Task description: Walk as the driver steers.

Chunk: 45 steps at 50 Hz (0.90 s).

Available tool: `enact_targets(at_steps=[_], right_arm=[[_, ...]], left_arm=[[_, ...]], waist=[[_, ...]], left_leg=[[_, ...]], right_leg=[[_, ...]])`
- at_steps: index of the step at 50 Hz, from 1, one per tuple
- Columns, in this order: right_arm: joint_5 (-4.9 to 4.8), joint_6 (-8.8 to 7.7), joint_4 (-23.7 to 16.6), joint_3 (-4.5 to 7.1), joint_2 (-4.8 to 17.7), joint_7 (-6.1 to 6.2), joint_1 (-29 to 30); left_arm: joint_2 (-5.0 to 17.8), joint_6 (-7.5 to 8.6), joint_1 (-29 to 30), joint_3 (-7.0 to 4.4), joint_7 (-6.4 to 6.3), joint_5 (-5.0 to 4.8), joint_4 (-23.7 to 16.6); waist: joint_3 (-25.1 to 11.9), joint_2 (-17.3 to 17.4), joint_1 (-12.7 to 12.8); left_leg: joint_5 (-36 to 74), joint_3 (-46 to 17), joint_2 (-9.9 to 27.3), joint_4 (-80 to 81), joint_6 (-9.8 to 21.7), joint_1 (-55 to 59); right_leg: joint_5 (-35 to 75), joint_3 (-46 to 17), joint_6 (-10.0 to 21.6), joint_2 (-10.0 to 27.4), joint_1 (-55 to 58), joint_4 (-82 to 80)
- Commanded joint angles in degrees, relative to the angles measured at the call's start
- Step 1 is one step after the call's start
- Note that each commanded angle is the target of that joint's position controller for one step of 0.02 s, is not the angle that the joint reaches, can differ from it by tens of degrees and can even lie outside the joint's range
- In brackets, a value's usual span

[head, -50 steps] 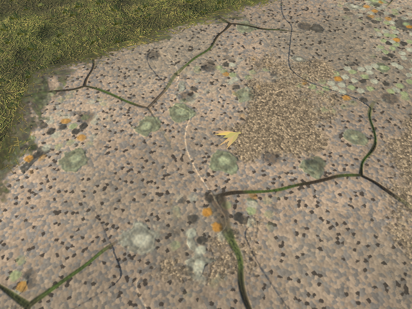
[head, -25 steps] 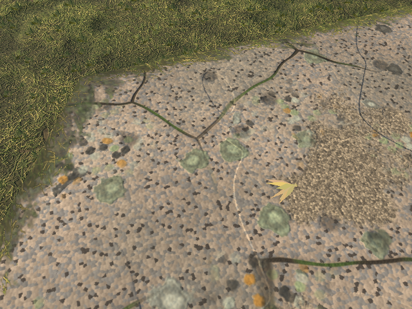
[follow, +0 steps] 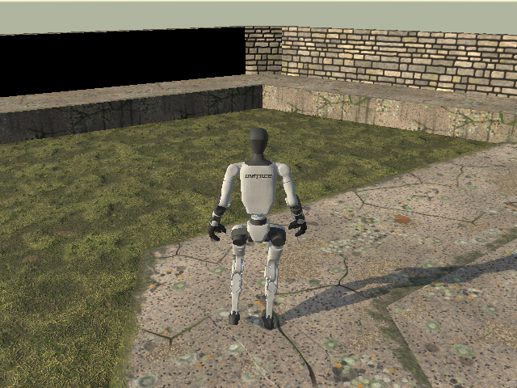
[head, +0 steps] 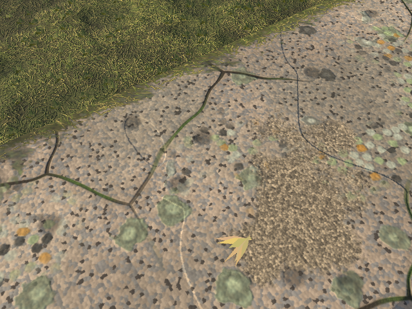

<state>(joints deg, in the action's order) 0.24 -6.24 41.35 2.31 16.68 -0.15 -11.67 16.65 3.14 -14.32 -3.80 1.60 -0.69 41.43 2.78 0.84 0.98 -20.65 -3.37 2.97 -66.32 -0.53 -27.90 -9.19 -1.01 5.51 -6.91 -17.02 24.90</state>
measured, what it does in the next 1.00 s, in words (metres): walks ahead: left foot, then right foot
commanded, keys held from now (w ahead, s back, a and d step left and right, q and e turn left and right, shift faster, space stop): w+e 0.08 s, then w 0.58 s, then w+q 0.04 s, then no key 0.30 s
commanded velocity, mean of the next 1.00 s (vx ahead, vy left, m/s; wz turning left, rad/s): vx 0.43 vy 0.00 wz -0.15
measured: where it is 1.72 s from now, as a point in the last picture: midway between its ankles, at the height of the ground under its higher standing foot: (222, 265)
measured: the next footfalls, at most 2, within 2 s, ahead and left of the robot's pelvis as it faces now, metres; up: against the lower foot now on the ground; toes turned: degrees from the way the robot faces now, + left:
left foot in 0.30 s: +0.36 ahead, +0.14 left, +0.00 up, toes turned -9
right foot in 0.80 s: +0.61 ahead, -0.14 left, +0.00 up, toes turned -8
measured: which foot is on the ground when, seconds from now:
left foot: up 0.00-0.28, down 0.30-0.82, up 0.84-1.00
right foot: down 0.00-0.32, up 0.34-0.78, down 0.80-1.00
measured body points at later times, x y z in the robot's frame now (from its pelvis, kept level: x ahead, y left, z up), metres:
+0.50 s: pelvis +0.29 +0.06 +0.01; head +0.32 +0.07 +0.46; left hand +0.46 +0.31 -0.11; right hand +0.33 -0.22 -0.10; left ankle +0.32 +0.15 -0.74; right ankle +0.28 -0.09 -0.66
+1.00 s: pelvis +0.52 -0.03 +0.00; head +0.55 -0.04 +0.45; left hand +0.69 +0.21 -0.10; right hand +0.57 -0.32 -0.13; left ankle +0.53 +0.13 -0.68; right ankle +0.57 -0.13 -0.74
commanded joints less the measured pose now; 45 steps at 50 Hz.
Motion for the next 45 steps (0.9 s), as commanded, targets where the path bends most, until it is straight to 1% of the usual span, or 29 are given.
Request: enact_targets(at_steps=[1, 3, 5, 7, 9, 12, 13, 14, 15, 16, 17, 18, 19, 20, 21, 23, 24, 27, 30, 35, 37, 38, 39, 40, 41, 42, 43, 44, 45], right_arm=[[0.66, 0.05, -4.50, 1.69, 5.80, 0.28, -0.72], [0.89, 0.46, -5.73, 0.90, 4.09, 0.43, 3.18], [0.73, 0.23, -6.27, 0.35, 2.90, 0.16, 7.03], [0.02, -0.25, -6.64, 0.24, 2.98, -0.41, 10.16], [-0.41, -0.69, -7.21, 0.55, 3.90, -0.93, 11.96], [-0.42, -1.22, -7.43, 1.52, 6.01, -1.29, 10.90], [-0.38, -1.36, -6.89, 1.90, 6.50, -1.20, 8.48], [-0.01, -1.52, -5.60, 2.75, 7.86, -0.92, 3.47], [0.71, -1.71, -4.68, 3.54, 10.27, -0.60, -4.62], [1.23, -1.09, -2.77, 5.11, 15.54, -0.65, -11.90], [-0.35, -0.69, -1.29, 4.50, 12.26, -1.36, -14.56], [-1.00, -0.48, -1.66, 3.34, 8.54, -1.21, -11.41], [-0.48, -0.03, -2.39, 2.76, 7.30, -1.03, -7.64], [0.01, 0.24, -2.37, 2.25, 6.24, -1.07, -5.27], [0.41, 0.10, -2.32, 1.84, 5.31, -1.04, -3.93], [0.13, -0.16, -1.81, 1.59, 4.59, -1.12, -3.32], [-0.15, -0.29, -1.38, 1.72, 5.14, -1.06, -3.63], [-0.54, -0.06, 0.06, 2.32, 7.35, -0.62, -4.99], [-1.02, 0.53, 1.57, 2.45, 8.26, -0.29, -6.96], [-1.68, 1.84, 4.80, 2.52, 8.74, -0.06, -12.31], [-1.39, 2.75, 5.29, 2.81, 9.54, 0.44, -11.59], [-1.28, 3.09, 5.27, 2.97, 10.09, 0.68, -10.86], [-1.36, 3.28, 4.93, 2.83, 9.94, 0.91, -9.55], [-0.81, 3.08, 4.17, 2.17, 8.35, 1.03, -9.46], [1.00, 2.29, 2.65, 0.55, 3.89, 0.82, -12.94], [0.00, 1.93, 5.16, -0.44, 1.63, 0.35, -20.47], [-1.40, 2.00, 5.84, 1.34, 8.08, 0.18, -17.56], [-2.10, 2.41, 4.03, 1.50, 8.26, 0.33, -11.30], [-1.33, 3.19, 3.57, 1.37, 7.18, 0.79, -8.39]], left_arm=[[7.71, 0.85, 0.99, -1.90, -1.00, 0.02, -4.39], [9.38, 0.64, 0.36, -2.42, -1.69, -0.26, -4.07], [9.58, 0.20, -0.77, -2.51, -2.12, -0.57, -3.47], [8.99, -0.09, -3.90, -2.26, -2.22, -0.54, -2.22], [8.48, -0.23, -6.00, -2.02, -2.13, -0.74, -1.03], [8.77, -0.42, -6.44, -2.12, -2.09, -0.34, -0.31], [8.80, -0.58, -5.69, -2.14, -2.03, -0.24, -0.34], [7.75, -0.60, -5.26, -1.76, -1.92, -0.08, -0.56], [5.46, -0.53, -5.04, -0.76, -1.81, 0.54, -1.42], [1.92, 0.23, -12.74, 0.37, -1.87, -0.48, -1.88], [3.69, 0.76, -12.68, 0.49, -1.81, -0.86, -1.63], [8.07, 0.83, -6.90, -0.66, -1.68, -1.43, -2.28], [8.13, 0.84, -2.04, -0.58, -1.70, -1.02, -3.49], [7.34, 1.00, 0.64, -0.54, -1.62, -0.05, -4.32], [6.61, 0.99, 0.38, -0.70, -1.52, 0.25, -4.28], [4.69, 0.61, -1.75, -0.41, -1.32, 0.07, -3.38], [3.97, 0.44, -1.67, -0.23, -1.35, 0.20, -3.30], [2.51, 0.60, 3.53, 0.48, -1.35, 0.72, -4.74], [1.42, 1.15, 8.89, 0.98, -0.85, 0.50, -5.63], [1.92, 2.06, 16.87, 0.87, 0.36, -0.18, -8.25], [3.01, 2.60, 15.71, 0.41, 0.84, 0.34, -8.14], [3.95, 2.84, 13.11, -0.05, 0.86, 0.76, -7.39], [5.37, 3.06, 7.23, -0.85, 0.63, 1.37, -5.49], [8.23, 3.19, 0.71, -1.76, 0.18, 2.09, -3.84], [12.69, 2.74, -6.12, -2.45, -0.43, 3.41, -3.24], [10.95, 1.67, -7.98, -2.02, -0.35, 2.03, -2.07], [8.09, 0.69, -6.69, -1.36, -0.28, 1.10, -2.22], [6.54, 0.42, -1.97, -0.71, -0.44, 0.76, -2.45], [4.63, 0.44, 2.31, 0.04, -0.35, 0.81, -2.23]], waist=[[-3.98, -2.12, -1.94], [-2.72, -2.67, -0.91], [-2.82, -4.18, 0.97], [-3.49, -5.12, 3.29], [-3.15, -5.68, 4.12], [-2.65, -6.96, 2.68], [-2.91, -7.42, 0.99], [-5.43, -6.90, -1.62], [-12.60, -3.74, -5.38], [-21.48, 10.83, -4.62], [-21.42, 16.00, -5.53], [-12.82, 8.81, -6.36], [-7.82, 4.12, -5.63], [-3.65, 2.00, -4.51], [-2.62, 3.49, -2.86], [-3.12, 5.35, -1.37], [-3.15, 5.12, -1.18], [-2.11, 3.17, -2.26], [-1.32, 3.09, -4.20], [0.89, 2.89, -6.45], [0.18, 3.86, -4.79], [-1.85, 4.59, -3.15], [-5.78, 4.35, 0.19], [-11.63, 2.86, 2.93], [-21.29, -7.72, 3.33], [-30.60, -17.55, 2.49], [-26.97, -9.91, 4.01], [-18.20, -7.74, 2.87], [-12.61, -4.05, 1.00]], left_leg=[[2.29, -0.56, 2.77, 7.44, -2.42, -7.51], [9.47, 0.86, 1.73, 16.40, -3.89, -5.58], [19.72, 1.63, -0.14, 26.23, -4.23, -1.70], [27.10, 1.95, -1.52, 31.83, -4.07, 1.14], [27.29, 0.85, -1.45, 35.08, -2.85, 0.88], [21.02, 0.33, -1.31, 37.55, 0.16, 1.35], [19.19, 1.30, -1.81, 38.89, 1.42, 4.26], [18.73, 2.15, -2.28, 40.11, 3.18, 11.33], [19.43, -3.85, 4.06, 38.29, 6.70, 24.07], [8.99, -26.81, 15.71, 40.61, 16.25, 44.97], [-4.69, -42.16, 19.32, 48.82, 17.96, 47.31], [-10.82, -36.59, 18.01, 49.81, 15.38, 41.19], [-6.68, -29.10, 15.66, 50.47, 13.61, 33.91], [-0.67, -23.88, 13.34, 52.10, 13.44, 27.35], [4.85, -20.54, 11.71, 53.24, 13.09, 23.39], [11.72, -15.19, 9.26, 55.15, 13.06, 20.23], [14.53, -13.14, 8.98, 55.91, 13.45, 19.68], [21.12, -8.65, 8.84, 57.69, 13.91, 20.06], [22.56, -4.11, 7.12, 57.99, 12.35, 20.24], [23.11, -5.24, 9.29, 55.36, 11.54, 24.70], [32.04, -5.12, 9.70, 50.83, 9.85, 28.35], [39.29, -4.56, 9.10, 47.02, 8.66, 29.21], [46.92, -2.89, 6.81, 40.52, 6.92, 28.21], [43.29, -0.88, 3.59, 31.18, 4.38, 23.03], [18.43, 1.34, -2.10, 11.68, 0.53, 5.22], [-19.09, -2.22, -7.11, -3.52, -1.84, -4.56], [-18.13, -6.00, -4.47, -7.53, -1.88, -6.79], [-15.26, -3.25, -2.07, -6.66, -1.94, -9.83], [-11.79, -1.48, 0.08, -2.44, -2.47, -9.07]], right_leg=[[15.94, -18.24, 12.88, 15.98, 6.03, -12.13], [15.94, -14.26, 11.21, 13.33, 1.70, -12.46], [12.67, -11.11, 8.59, 10.62, -0.21, -11.51], [8.83, -11.76, 7.34, 11.25, 0.92, -10.89], [5.91, -14.08, 6.72, 13.21, 4.64, -8.84], [7.04, -18.13, 5.38, 16.53, 10.39, -4.59], [10.53, -18.16, 4.63, 16.39, 11.02, -2.28], [17.36, -16.70, 3.36, 14.00, 10.73, 3.48], [14.67, -13.58, 1.39, 10.92, 6.13, 16.45], [-1.92, -6.57, -3.40, 2.38, -12.90, 37.91], [-23.57, -8.58, -4.06, 1.87, -23.20, 46.11], [-19.94, -9.61, -3.60, 5.14, -27.76, 50.10], [-15.45, -6.79, -3.41, 7.73, -27.50, 49.04], [-12.11, -5.42, -3.39, 9.53, -26.86, 45.39], [-9.50, -5.29, -3.50, 11.42, -24.12, 42.16], [-7.69, -4.01, -4.16, 12.28, -20.44, 38.32], [-6.70, -3.29, -4.60, 12.44, -20.41, 36.35], [0.59, -2.26, -5.99, 13.10, -21.98, 26.00], [9.70, -0.88, -6.37, 11.93, -19.15, 15.14], [11.50, -0.42, -5.41, 9.72, -17.13, 6.34], [8.91, -0.23, -4.00, 8.49, -15.03, 3.17], [8.83, 0.57, -3.05, 7.33, -10.68, 1.94], [12.97, 2.09, -1.58, 5.84, -1.67, -0.42], [25.55, -0.16, 0.62, 9.50, 11.07, 0.71], [46.23, -15.22, 7.57, 24.11, 33.50, 6.94], [50.15, -29.58, 15.87, 33.27, 42.22, 5.07], [41.70, -26.36, 13.95, 29.97, 35.59, 2.32], [37.85, -19.61, 11.50, 27.02, 28.06, 0.57], [35.08, -15.52, 9.97, 24.13, 19.36, -2.18]])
